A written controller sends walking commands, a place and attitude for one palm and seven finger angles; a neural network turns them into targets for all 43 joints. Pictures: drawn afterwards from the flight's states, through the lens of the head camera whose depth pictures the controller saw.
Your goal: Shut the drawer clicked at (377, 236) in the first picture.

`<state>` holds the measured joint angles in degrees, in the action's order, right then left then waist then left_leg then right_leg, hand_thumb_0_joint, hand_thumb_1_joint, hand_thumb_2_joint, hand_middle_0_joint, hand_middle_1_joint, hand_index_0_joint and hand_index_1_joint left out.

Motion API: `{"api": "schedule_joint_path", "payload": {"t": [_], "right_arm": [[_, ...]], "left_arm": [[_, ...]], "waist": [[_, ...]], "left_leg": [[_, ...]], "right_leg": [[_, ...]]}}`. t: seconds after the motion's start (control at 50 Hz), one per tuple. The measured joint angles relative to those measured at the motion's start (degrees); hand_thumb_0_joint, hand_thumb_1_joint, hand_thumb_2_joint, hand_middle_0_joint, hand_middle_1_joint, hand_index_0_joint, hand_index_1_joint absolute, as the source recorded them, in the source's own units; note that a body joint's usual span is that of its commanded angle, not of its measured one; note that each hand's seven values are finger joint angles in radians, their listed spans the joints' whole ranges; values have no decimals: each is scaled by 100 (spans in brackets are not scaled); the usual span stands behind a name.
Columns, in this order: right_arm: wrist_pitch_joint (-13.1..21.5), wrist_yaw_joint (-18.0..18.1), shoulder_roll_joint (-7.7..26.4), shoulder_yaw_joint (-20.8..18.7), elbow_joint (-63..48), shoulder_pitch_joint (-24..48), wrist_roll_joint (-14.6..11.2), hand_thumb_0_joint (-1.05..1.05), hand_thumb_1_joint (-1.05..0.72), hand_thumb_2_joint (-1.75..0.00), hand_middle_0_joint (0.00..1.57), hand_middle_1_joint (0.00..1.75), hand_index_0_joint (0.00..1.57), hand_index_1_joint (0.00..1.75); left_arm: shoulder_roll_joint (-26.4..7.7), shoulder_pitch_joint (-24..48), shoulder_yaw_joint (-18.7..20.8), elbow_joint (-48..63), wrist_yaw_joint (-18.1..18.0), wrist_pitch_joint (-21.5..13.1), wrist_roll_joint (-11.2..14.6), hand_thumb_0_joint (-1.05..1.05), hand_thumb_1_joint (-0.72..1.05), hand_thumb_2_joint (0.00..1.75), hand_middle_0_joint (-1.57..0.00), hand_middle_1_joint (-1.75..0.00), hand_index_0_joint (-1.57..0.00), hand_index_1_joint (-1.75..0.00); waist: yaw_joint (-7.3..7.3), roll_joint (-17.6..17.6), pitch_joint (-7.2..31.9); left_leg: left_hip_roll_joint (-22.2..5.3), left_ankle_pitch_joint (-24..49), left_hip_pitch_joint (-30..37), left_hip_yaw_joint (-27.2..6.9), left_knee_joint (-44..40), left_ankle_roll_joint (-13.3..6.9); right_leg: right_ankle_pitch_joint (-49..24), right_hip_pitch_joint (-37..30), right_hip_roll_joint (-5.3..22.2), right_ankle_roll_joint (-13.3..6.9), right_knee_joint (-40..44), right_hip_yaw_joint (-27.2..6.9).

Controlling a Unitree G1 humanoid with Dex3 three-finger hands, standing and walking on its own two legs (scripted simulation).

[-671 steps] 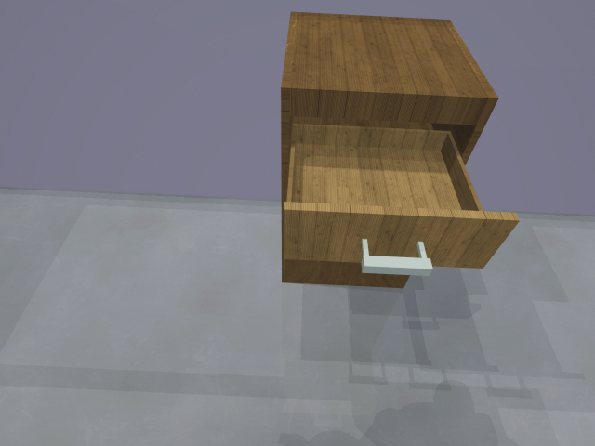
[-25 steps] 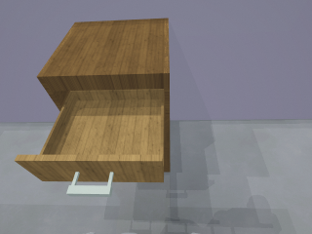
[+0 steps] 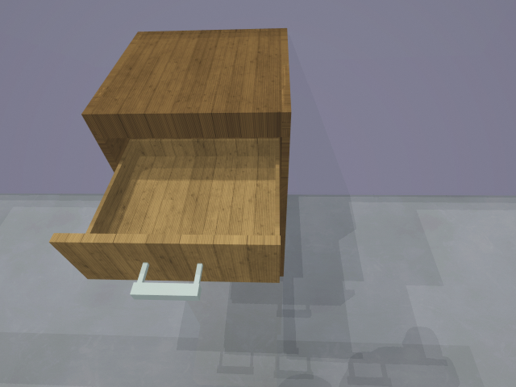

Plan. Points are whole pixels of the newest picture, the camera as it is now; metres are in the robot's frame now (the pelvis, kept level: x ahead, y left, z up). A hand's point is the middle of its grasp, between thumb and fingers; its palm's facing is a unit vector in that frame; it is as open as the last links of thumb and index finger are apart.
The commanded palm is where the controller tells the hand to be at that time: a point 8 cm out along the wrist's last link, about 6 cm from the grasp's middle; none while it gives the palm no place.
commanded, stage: come to a stop and stand still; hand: left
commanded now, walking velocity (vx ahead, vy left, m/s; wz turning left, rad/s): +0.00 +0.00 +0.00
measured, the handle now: (169, 280) +0.32 +0.21 -0.10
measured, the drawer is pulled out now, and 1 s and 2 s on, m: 0.30 0.30 0.30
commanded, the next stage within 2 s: look again from close up in 0.52 s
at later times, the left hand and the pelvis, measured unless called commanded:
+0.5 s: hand out of the picture -0.06 +0.13 -0.17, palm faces +0.01 -0.99 -0.17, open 7.3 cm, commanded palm none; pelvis -0.03 -0.02 +0.01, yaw +0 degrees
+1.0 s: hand out of the picture -0.01 +0.20 -0.17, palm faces -0.01 -0.98 -0.20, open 7.3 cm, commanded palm none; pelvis -0.03 +0.03 +0.00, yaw -1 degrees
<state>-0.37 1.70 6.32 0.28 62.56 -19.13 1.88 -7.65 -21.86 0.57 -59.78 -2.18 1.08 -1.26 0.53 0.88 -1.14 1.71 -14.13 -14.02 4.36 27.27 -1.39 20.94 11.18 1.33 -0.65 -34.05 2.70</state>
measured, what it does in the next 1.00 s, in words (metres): stands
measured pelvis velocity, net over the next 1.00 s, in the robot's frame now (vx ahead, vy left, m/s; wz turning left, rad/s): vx -0.03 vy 0.03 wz -0.02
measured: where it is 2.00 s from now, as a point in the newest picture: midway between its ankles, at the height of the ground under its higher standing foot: outside the picture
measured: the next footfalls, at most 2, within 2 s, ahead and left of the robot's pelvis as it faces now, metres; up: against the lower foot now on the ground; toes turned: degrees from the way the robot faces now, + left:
right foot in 1.60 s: +0.05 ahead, -0.09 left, +0.00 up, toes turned -1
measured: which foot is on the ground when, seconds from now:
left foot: down 0.00-1.00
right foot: down 0.00-1.00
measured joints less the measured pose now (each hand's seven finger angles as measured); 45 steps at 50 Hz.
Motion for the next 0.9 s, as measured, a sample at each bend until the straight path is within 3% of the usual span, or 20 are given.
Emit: {"api": "schedule_joint_path", "payload": {"t": [0.08, 0.14, 0.24, 0.44, 0.62, 0.7, 0.74, 0.82, 0.9], "right_arm": [[34, 6, 147, -42, 152, 53, -129, 2, -93, -90, 20, 30, 20, 30], [31, 3, 138, -18, 280, 37, -146, 2, -93, -90, 20, 30, 20, 30], [66, 47, 93, 14, 444, 80, -160, 1, -92, -90, 20, 30, 19, 30], [42, 27, 31, 32, 399, 136, -147, 0, -91, -90, 20, 30, 19, 30], [46, 3, -24, 60, 421, 67, -145, 0, -91, -90, 20, 30, 19, 30], [-19, -48, 81, -18, 130, 149, -138, 0, -91, -90, 20, 30, 19, 30], [-27, -31, 162, -55, 3, 177, -127, 1, -92, -90, 20, 30, 19, 30], [62, -19, 245, -94, -117, 158, -142, 1, -92, -90, 20, 30, 19, 30], [88, 7, 222, -41, -96, 174, -102, 1, -93, -90, 20, 30, 19, 30]], "left_arm": [[254, 18, -152, -260, -36, -131, 24, 0, 91, 90, -20, -30, -20, -29], [301, -26, -209, -369, -55, -197, 38, 0, 91, 90, -20, -30, -20, -29], [334, 112, -248, -448, -41, -173, 67, 0, 91, 90, -20, -30, -20, -30], [251, 207, -244, -409, -30, -188, 55, 1, 92, 90, -20, -30, -20, -30], [165, 101, -211, -406, -44, -202, 61, 0, 91, 90, -20, -30, -20, -29], [237, 36, -188, -314, -123, -361, 1, 0, 91, 90, -20, -30, -20, -29], [245, 29, -186, -260, -111, -361, -20, 0, 91, 90, -20, -30, -20, -30], [158, 116, -171, -174, -103, -291, -7, 0, 91, 90, -20, -30, -20, -30], [-2, 323, -131, -114, -117, -168, 4, 0, 91, 90, -20, -30, -20, -30]], "waist": [[-122, 324, -204], [-182, 222, -175], [-132, -52, -100], [-108, -41, -93], [-103, 44, -137], [-100, 188, -159], [-136, 229, -134], [-191, 195, 6], [-94, -45, 110]], "left_leg": [[-213, -74, -73, -113, 217, 73], [-284, -4, 50, -121, 127, 133], [-334, 105, 276, -63, -78, 239], [-403, 340, 275, -84, -294, 269], [-388, 399, 228, -84, -367, 257], [-423, -229, -312, -312, 912, 121], [-396, -467, -344, -311, 1091, 94], [-310, -349, 8, -266, 510, 61], [-150, -344, 122, -146, 431, -68]], "right_leg": [[-25, -296, -247, -223, 557, 90], [-88, -408, -306, -297, 631, 122], [-154, -546, -353, -341, 708, 63], [-396, -551, -434, -389, 945, 80], [-446, -495, -423, -379, 997, 82], [-530, -317, -521, -312, 989, 43], [-502, -244, -519, -322, 899, 29], [-279, -113, -448, -225, 520, 76], [-253, -160, -280, -84, 479, -30]]}}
